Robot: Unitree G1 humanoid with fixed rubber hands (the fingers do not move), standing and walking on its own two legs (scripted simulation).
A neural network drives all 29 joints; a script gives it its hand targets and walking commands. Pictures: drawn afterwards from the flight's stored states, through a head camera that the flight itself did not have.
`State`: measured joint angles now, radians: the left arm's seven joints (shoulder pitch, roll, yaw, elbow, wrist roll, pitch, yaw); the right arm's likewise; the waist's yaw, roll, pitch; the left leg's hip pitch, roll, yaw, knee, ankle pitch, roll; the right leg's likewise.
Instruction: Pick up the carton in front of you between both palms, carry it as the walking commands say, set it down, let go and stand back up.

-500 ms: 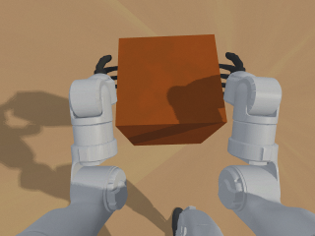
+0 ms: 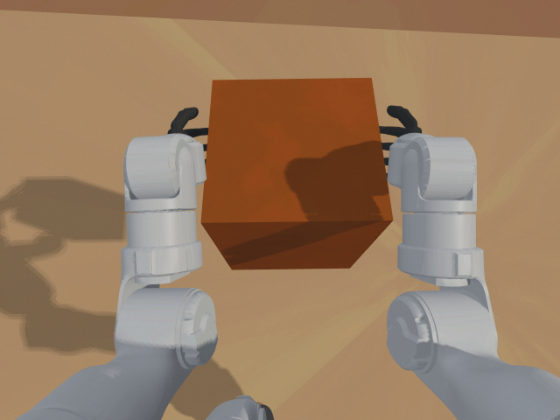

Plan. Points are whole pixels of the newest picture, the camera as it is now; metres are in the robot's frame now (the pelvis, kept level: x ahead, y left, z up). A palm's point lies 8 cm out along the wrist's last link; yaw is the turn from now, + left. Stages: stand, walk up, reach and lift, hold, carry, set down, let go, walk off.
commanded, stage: carry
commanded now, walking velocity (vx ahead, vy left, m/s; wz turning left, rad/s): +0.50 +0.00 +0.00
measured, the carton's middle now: (291, 188) +0.42 +0.00 +0.07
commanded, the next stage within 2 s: none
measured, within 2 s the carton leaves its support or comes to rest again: neither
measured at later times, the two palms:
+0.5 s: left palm (206, 45) +0.65 +0.14 +0.17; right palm (366, 35) +0.69 -0.14 +0.17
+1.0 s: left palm out of the picture +0.96 +0.14 +0.21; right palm out of the picture +0.94 -0.14 +0.22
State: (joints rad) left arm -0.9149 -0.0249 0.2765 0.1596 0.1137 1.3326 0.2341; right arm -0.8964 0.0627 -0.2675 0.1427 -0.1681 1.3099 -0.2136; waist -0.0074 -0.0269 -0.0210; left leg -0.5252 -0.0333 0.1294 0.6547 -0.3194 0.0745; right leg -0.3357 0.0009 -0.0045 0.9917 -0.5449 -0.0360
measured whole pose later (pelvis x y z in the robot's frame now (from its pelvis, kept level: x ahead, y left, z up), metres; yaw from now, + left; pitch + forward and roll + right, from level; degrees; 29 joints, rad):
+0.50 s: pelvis +0.28 -0.02 +0.04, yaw +1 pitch +5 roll +0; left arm -0.88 -0.12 0.28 0.06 0.08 1.37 0.38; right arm -0.88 0.04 -0.35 0.11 -0.14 1.34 -0.18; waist 0.08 -0.01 0.07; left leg -0.58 -0.03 -0.01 1.34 -0.45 0.04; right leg -0.46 0.01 -0.13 0.58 -0.30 -0.08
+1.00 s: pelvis +0.57 +0.02 +0.07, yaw +0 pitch +4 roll +0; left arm -0.89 -0.02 0.29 0.21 0.13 1.39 0.22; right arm -0.90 0.07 -0.29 0.18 -0.06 1.40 -0.35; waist -0.06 0.00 -0.01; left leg -0.27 0.01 0.08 0.51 -0.41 0.01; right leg -0.65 -0.02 -0.06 0.84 -0.39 -0.03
